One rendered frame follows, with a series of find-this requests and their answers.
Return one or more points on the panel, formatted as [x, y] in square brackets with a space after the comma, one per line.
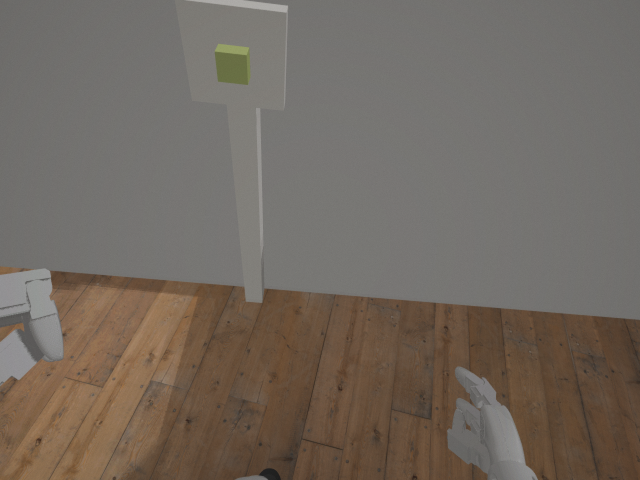
[263, 28]

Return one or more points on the right robot hand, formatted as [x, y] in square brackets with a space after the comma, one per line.
[493, 436]

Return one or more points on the button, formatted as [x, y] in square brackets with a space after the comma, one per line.
[232, 64]

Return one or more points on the left robot hand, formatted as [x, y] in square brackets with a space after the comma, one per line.
[24, 298]

